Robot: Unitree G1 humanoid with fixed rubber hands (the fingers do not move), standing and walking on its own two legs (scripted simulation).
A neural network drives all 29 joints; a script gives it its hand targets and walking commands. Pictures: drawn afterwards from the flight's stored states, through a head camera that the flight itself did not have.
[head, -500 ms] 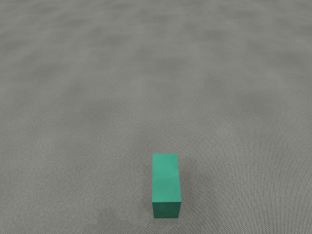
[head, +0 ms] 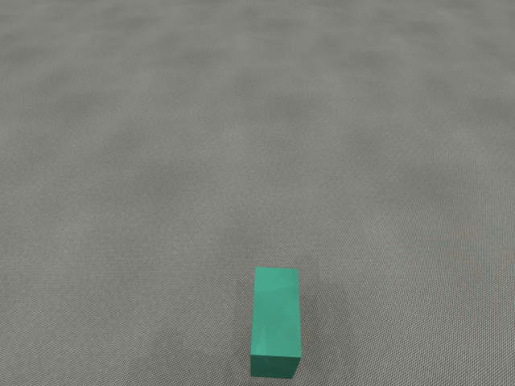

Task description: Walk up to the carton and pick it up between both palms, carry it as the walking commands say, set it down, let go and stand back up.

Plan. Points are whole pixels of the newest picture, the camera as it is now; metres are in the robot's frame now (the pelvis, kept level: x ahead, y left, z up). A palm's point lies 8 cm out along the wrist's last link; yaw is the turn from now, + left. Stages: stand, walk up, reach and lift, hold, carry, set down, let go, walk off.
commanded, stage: walk up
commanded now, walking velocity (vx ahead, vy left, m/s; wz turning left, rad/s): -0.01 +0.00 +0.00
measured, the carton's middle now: (273, 323) +0.44 -0.04 -0.63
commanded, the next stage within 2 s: stand in 0.14 s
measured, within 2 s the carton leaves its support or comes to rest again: neither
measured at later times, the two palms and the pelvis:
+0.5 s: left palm out of the picture +0.04 +0.22 -0.14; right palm out of the picture +0.02 -0.22 -0.14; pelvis +0.01 +0.00 +0.00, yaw +0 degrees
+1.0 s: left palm out of the picture +0.11 +0.19 -0.16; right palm out of the picture +0.13 -0.23 -0.15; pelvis -0.09 -0.04 -0.04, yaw +6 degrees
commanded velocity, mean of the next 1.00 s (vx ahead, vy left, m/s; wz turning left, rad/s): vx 0.00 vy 0.00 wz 0.00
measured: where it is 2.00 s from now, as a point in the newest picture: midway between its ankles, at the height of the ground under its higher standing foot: outside the picture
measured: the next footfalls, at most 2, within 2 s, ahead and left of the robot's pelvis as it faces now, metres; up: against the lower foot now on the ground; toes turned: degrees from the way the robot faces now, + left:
none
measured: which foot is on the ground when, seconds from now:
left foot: down 0.00-1.00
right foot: down 0.00-1.00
